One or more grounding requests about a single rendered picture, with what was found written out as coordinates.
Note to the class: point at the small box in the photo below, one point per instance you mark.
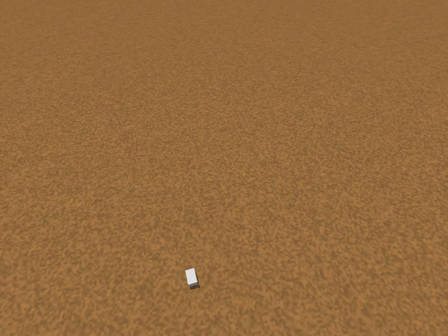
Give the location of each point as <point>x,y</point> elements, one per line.
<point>191,277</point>

